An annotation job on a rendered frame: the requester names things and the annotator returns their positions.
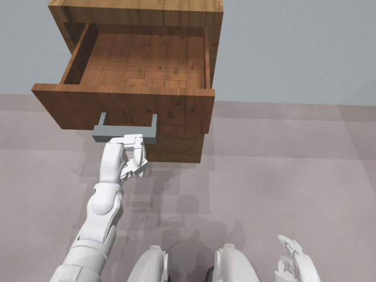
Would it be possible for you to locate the handle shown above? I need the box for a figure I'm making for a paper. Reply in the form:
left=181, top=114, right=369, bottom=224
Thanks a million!
left=92, top=112, right=157, bottom=144

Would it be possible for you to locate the left robot forearm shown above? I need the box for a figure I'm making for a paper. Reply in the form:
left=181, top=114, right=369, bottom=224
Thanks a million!
left=50, top=182, right=124, bottom=282

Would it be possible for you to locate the cabinet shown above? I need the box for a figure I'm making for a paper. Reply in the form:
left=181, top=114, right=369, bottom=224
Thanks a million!
left=48, top=0, right=224, bottom=163

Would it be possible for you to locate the right robot shin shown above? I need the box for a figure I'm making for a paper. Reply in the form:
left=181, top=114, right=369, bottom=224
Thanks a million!
left=212, top=244, right=235, bottom=282

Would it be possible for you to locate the drawer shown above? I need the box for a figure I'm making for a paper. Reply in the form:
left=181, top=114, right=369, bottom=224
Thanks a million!
left=31, top=23, right=215, bottom=134

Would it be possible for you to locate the right robot thigh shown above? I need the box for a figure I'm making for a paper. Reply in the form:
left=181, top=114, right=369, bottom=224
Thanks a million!
left=214, top=248, right=260, bottom=282

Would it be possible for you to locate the robot left hand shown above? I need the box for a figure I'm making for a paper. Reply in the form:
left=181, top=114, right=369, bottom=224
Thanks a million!
left=99, top=134, right=149, bottom=187

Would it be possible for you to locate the robot right hand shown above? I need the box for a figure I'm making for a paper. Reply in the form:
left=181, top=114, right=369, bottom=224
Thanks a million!
left=275, top=235, right=321, bottom=282

